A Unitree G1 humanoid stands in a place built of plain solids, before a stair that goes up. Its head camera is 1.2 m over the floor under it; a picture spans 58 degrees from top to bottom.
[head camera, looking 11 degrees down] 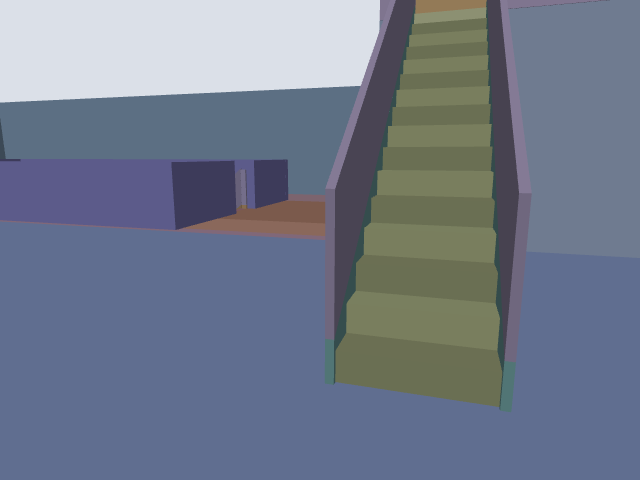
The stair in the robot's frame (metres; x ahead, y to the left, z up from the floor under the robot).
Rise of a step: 0.18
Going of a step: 0.25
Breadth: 0.83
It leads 17 degrees to the right of straight ahead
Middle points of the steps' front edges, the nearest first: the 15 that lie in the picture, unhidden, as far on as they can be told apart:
2.03 -0.48 0.18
2.27 -0.55 0.36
2.50 -0.62 0.55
2.74 -0.69 0.73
2.98 -0.76 0.91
3.21 -0.83 1.09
3.45 -0.90 1.27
3.69 -0.98 1.45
3.92 -1.05 1.63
4.16 -1.12 1.81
4.40 -1.19 1.99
4.63 -1.26 2.17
4.87 -1.33 2.36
5.11 -1.40 2.54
5.35 -1.47 2.72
